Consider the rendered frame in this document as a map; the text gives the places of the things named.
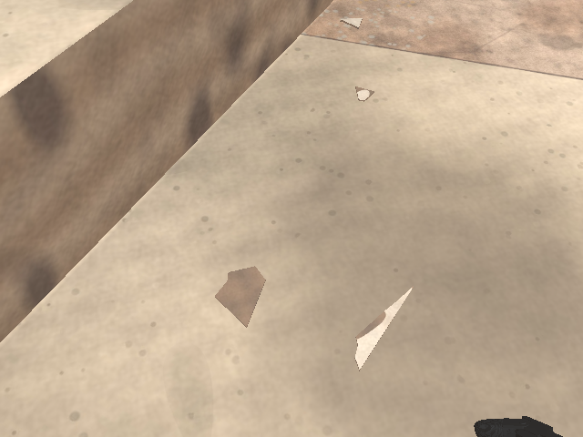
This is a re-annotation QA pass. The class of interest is right robot hand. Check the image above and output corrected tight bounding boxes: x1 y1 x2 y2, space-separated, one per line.
474 416 563 437

